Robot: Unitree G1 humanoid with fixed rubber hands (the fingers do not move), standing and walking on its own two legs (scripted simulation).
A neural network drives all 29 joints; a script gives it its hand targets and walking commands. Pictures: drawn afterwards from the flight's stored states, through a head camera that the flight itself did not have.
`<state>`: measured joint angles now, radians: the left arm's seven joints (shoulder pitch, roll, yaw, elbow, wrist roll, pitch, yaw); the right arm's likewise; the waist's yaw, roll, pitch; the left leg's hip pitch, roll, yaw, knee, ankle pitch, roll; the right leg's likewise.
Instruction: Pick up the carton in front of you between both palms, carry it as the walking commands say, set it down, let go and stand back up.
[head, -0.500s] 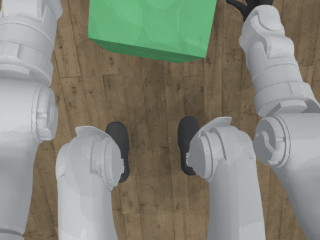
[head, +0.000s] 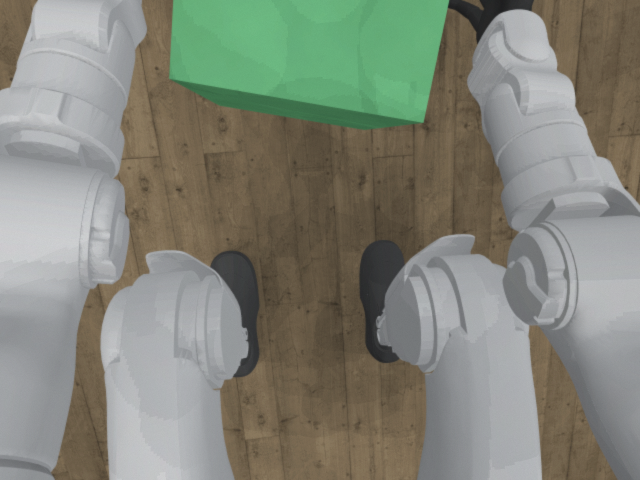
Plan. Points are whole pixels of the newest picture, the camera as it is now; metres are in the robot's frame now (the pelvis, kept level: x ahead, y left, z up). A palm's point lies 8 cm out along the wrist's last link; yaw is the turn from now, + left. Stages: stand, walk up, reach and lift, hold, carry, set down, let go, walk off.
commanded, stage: reach and lift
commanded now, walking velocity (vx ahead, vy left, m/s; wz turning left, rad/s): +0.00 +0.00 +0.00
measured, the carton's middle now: (309, 14) +0.54 +0.01 -0.25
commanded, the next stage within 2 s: none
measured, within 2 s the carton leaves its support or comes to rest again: leaves its support in 0.44 s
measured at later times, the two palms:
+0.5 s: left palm out of the picture +0.56 +0.16 -0.17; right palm out of the picture +0.55 -0.15 -0.15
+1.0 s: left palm out of the picture +0.50 +0.16 +0.04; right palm out of the picture +0.49 -0.14 +0.04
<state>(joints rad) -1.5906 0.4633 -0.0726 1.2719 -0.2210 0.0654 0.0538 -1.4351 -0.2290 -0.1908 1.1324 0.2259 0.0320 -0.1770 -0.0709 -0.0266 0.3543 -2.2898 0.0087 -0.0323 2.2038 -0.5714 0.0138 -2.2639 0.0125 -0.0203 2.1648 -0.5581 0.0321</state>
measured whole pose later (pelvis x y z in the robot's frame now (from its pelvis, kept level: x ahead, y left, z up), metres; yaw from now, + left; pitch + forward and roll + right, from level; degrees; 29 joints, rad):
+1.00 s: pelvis -0.01 -0.01 +0.10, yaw +4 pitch +43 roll -2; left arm -1.20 0.08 0.45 0.85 0.28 0.37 0.00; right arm -1.08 0.05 -0.60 0.65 -0.24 0.39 -0.07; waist -0.03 0.01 -0.13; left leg -2.11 -0.05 -0.05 1.81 -0.46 -0.02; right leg -2.08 0.06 0.03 1.80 -0.48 0.05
